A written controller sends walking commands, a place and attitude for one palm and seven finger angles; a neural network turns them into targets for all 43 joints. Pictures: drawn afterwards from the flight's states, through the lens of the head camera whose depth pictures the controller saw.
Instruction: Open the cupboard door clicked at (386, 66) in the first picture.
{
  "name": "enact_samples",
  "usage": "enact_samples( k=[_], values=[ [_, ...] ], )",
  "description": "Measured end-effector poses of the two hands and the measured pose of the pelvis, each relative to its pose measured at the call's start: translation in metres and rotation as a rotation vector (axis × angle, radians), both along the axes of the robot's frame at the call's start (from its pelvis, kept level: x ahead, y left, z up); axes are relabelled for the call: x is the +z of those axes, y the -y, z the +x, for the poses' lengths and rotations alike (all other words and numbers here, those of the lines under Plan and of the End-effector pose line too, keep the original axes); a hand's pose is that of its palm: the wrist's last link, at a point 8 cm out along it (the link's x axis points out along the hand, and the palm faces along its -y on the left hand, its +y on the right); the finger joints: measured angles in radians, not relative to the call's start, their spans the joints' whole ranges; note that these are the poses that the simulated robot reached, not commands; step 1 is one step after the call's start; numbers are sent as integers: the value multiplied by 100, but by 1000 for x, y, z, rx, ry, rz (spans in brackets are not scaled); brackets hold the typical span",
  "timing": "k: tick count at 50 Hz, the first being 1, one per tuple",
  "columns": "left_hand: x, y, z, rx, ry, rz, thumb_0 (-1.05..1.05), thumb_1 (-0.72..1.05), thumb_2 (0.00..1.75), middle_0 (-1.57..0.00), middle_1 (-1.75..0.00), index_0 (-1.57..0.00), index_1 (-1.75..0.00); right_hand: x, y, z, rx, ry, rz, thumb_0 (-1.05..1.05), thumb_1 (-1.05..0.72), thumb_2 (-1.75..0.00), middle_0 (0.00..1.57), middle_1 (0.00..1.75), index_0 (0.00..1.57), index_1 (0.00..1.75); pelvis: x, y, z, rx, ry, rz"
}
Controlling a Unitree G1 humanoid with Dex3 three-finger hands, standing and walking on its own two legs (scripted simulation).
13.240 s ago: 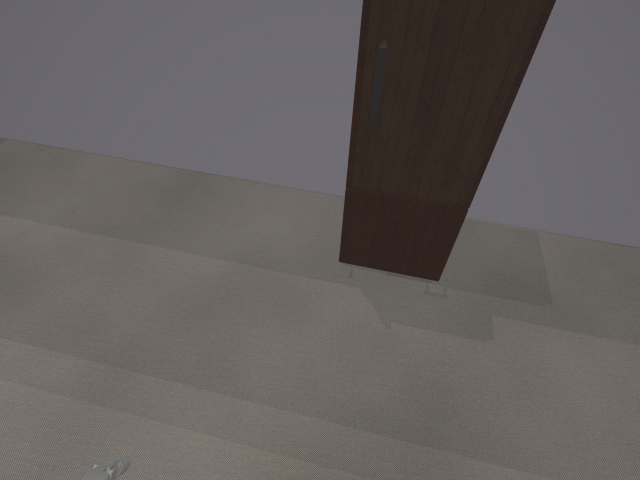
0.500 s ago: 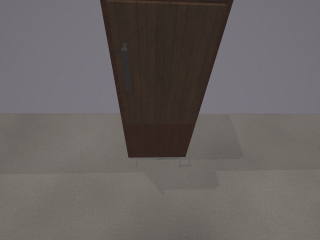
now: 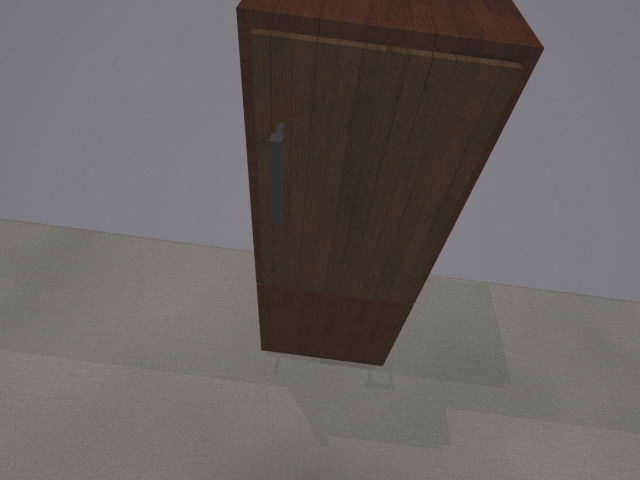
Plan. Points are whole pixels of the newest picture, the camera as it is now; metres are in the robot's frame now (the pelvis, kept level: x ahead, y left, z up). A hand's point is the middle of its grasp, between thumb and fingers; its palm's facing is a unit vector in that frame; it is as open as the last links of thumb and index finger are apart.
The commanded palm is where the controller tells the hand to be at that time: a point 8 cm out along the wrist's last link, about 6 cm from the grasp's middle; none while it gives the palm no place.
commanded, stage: shuffle to correct the standing spot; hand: left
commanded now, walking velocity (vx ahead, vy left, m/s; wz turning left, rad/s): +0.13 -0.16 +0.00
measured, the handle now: (278, 176) +0.57 +0.12 +0.04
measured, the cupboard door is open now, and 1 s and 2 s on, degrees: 0 0 0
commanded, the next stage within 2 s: come to a stop and stand still in 0.14 s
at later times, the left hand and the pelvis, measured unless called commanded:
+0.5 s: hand (258, 448) +0.19 +0.10 -0.15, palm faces +0.01 -0.97 -0.23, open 7.3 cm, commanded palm none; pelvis +0.10 -0.08 +0.01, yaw +1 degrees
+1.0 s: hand out of the picture +0.04 +0.17 -0.16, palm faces +0.10 -0.98 -0.18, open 7.4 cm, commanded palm none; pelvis +0.05 -0.02 +0.02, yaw +1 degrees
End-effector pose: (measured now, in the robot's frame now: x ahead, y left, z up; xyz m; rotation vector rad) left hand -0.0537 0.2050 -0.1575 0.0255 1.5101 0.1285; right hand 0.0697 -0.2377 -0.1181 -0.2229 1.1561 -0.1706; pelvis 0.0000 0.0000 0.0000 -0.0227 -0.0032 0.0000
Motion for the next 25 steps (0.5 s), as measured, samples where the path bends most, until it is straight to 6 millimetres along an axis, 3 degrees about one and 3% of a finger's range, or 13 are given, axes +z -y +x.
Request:
enact_samples(
  k=[3,10,17,21,25],
  values=[
    [6,-1,23,-20,-7,-4,0,92,90,-20,-30,-19,-30,5,-6,7,-10,-19,9,0,-91,-90,20,30,20,30,7,2,16,-9,-6,7],
    [22,3,104,-50,81,41,0,92,90,-19,-30,-19,-30,5,12,-6,-64,-167,11,0,-93,-90,20,30,20,30,18,19,52,-10,-24,12],
    [23,22,188,-116,180,127,1,93,90,-19,-30,-19,-30,-22,46,-22,-140,-314,70,0,-91,-90,20,30,20,30,3,61,88,-12,-16,39],
    [31,44,221,-126,250,158,0,92,90,-19,-30,-19,-30,-33,65,-12,-156,-348,85,1,-91,-90,20,30,20,30,1,75,98,9,-6,28],
    [38,62,237,-106,308,152,0,92,90,-20,-30,-19,-30,-30,75,11,-118,-324,87,1,-91,-90,20,30,20,30,7,82,96,22,1,42]
  ],
)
